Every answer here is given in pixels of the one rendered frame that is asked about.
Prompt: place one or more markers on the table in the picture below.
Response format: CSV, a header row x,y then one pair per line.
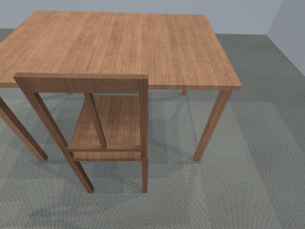
x,y
176,51

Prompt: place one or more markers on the chair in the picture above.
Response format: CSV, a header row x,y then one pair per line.
x,y
109,128

